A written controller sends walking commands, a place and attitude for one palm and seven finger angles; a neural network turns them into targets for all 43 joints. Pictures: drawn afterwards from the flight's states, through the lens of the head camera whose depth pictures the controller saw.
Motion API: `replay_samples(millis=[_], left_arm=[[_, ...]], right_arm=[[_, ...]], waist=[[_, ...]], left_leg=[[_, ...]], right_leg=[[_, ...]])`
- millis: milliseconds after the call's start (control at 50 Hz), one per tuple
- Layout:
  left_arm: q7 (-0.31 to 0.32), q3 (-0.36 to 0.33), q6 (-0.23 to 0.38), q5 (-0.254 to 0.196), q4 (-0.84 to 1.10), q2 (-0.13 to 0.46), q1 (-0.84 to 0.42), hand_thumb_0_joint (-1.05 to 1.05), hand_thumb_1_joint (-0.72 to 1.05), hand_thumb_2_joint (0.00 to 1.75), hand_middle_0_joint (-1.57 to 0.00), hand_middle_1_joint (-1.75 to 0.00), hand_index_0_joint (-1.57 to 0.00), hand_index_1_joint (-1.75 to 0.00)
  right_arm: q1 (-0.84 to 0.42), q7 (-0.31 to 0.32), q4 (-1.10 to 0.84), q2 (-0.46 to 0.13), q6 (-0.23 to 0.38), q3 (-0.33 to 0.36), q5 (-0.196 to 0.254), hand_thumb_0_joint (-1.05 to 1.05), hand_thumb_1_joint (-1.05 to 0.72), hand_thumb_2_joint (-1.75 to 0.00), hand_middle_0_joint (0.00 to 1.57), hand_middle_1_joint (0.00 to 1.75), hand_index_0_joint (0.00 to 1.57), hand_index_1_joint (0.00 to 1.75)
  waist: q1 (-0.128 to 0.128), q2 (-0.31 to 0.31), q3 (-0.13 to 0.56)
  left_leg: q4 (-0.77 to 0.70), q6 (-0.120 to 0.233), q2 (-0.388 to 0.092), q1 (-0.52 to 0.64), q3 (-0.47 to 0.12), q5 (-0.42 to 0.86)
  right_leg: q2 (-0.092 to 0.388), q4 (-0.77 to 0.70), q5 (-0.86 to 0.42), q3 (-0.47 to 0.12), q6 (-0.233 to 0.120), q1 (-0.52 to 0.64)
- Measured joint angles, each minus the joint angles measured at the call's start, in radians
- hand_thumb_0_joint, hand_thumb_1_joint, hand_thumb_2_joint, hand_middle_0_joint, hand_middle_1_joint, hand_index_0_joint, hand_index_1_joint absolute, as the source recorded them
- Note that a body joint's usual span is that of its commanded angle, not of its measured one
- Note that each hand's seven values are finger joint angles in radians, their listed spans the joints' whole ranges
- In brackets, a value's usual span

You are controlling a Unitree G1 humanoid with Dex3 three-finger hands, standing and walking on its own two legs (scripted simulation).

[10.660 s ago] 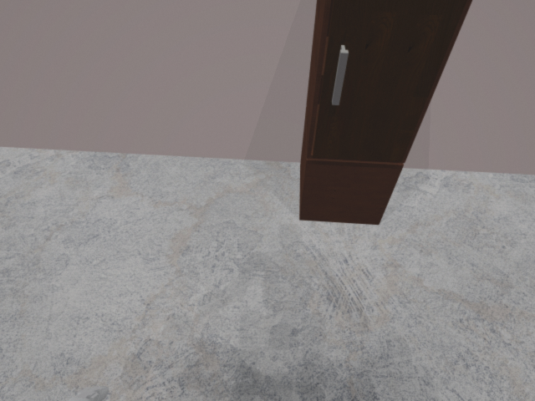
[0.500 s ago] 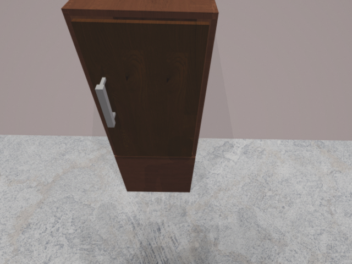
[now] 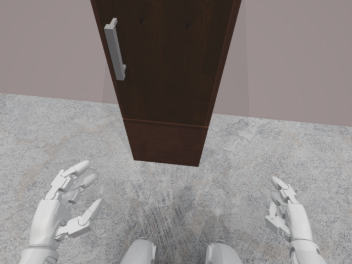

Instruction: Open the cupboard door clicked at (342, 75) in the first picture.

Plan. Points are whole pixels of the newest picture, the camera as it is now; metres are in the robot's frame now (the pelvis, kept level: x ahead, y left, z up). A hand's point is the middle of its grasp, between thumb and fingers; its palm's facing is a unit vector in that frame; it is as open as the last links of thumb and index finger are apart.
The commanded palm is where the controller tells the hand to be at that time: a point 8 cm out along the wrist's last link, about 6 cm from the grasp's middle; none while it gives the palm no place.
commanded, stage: raise the hand with hooked fingers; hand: left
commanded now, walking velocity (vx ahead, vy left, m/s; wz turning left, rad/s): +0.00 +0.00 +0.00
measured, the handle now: (117, 50) +0.64 +0.25 +0.10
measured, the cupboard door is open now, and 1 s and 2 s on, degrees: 0 0 0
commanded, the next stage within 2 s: move the hooked fingers beside the handle in 1.58 s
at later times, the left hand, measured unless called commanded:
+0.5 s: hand (70, 174) +0.26 +0.24 +0.08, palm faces +0.01 -1.00 -0.06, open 12.2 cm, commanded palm +0.23 +0.30 +0.09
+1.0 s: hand (54, 142) +0.30 +0.28 +0.11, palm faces +0.04 -1.00 -0.06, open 14.0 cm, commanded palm +0.28 +0.33 +0.12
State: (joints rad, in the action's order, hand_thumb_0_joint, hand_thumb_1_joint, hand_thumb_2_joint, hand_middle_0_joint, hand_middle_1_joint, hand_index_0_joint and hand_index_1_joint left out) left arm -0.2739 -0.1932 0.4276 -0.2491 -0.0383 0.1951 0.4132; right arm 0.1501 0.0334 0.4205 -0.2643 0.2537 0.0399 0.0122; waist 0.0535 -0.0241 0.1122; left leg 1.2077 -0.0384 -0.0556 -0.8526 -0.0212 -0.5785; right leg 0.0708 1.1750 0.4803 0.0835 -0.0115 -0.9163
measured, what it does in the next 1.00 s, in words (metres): stands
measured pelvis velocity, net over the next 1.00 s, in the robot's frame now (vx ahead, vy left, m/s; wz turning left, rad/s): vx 0.02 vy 0.02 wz -0.01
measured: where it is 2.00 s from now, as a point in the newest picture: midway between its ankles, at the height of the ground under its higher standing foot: outside the picture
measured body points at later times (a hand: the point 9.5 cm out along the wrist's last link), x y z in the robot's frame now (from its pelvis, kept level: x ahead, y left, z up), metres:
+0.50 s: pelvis +0.01 +0.02 +0.02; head +0.07 +0.02 +0.47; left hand +0.25 +0.30 +0.08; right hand +0.15 -0.25 -0.05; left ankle +0.01 +0.14 -0.64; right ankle +0.06 -0.12 -0.64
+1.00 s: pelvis +0.02 +0.02 +0.04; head +0.08 +0.02 +0.49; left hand +0.30 +0.33 +0.12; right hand +0.19 -0.22 -0.04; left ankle +0.01 +0.14 -0.64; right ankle +0.06 -0.12 -0.64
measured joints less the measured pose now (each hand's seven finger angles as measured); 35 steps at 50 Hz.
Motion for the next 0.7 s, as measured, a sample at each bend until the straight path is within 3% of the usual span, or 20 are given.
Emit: replay_samples(millis=[100,180,260,360,440,560,700], left_arm=[[-0.046,-0.022,-0.002,-0.024,0.035,0.040,-0.089,0.01,0.37,0.67,-0.24,-0.63,-0.24,-0.64],[-0.097,-0.046,-0.098,-0.049,-0.013,0.071,-0.170,0.01,0.28,0.63,-0.25,-0.69,-0.24,-0.70],[-0.089,-0.081,-0.160,-0.067,-0.040,0.086,-0.176,0.00,0.19,0.59,-0.26,-0.75,-0.25,-0.76],[-0.061,-0.114,-0.116,-0.074,-0.053,0.083,-0.159,0.00,0.07,0.54,-0.26,-0.83,-0.26,-0.83],[-0.073,-0.120,-0.086,-0.073,-0.078,0.090,-0.169,0.00,-0.02,0.50,-0.27,-0.89,-0.26,-0.89],[-0.096,-0.123,-0.090,-0.076,-0.104,0.108,-0.197,0.00,-0.16,0.44,-0.28,-0.98,-0.28,-0.98],[-0.108,-0.142,-0.113,-0.076,-0.134,0.129,-0.254,-0.01,-0.33,0.37,-0.29,-1.08,-0.29,-1.09]], right_arm=[[0.026,0.009,0.079,0.037,-0.007,-0.063,0.001,0.01,-0.91,-0.90,0.20,0.29,0.20,0.30],[0.061,0.016,0.126,0.062,-0.027,-0.089,0.012,0.02,-0.90,-0.90,0.21,0.30,0.20,0.30],[0.112,0.019,0.138,0.063,-0.032,-0.084,0.013,0.02,-0.90,-0.90,0.21,0.30,0.20,0.30],[0.161,0.018,0.142,0.028,-0.023,-0.054,0.012,0.02,-0.90,-0.90,0.21,0.30,0.20,0.30],[0.165,0.022,0.140,-0.009,-0.021,-0.036,0.015,0.02,-0.90,-0.90,0.21,0.30,0.20,0.30],[0.139,0.030,0.118,-0.030,-0.019,-0.031,0.019,0.02,-0.90,-0.90,0.21,0.30,0.20,0.30],[0.108,0.026,0.092,-0.012,-0.023,-0.057,0.017,0.02,-0.90,-0.90,0.20,0.29,0.20,0.30]], waist=[[0.001,0.034,-0.011],[-0.023,0.053,-0.017],[-0.053,0.059,-0.016],[-0.069,0.051,-0.010],[-0.069,0.044,-0.012],[-0.063,0.033,-0.023],[-0.050,0.033,-0.027]], left_leg=[[0.033,-0.005,-0.005,-0.043,-0.037,-0.002],[0.011,-0.002,-0.006,-0.037,-0.031,0.011],[-0.045,0.007,-0.007,0.001,-0.007,0.030],[-0.097,0.017,-0.002,0.042,0.014,0.045],[-0.114,0.023,0.004,0.061,0.019,0.047],[-0.137,0.028,0.006,0.095,0.019,0.050],[-0.169,0.027,0.006,0.133,0.014,0.055]], right_leg=[[-0.004,0.002,-0.005,0.035,-0.004,-0.016],[-0.007,-0.025,-0.022,0.030,0.000,-0.009],[-0.011,-0.076,-0.045,0.010,0.008,0.019],[-0.008,-0.122,-0.062,-0.008,0.018,0.052],[-0.004,-0.139,-0.064,-0.012,0.024,0.071],[-0.003,-0.166,-0.069,-0.011,0.029,0.107],[-0.005,-0.203,-0.074,-0.003,0.030,0.152]])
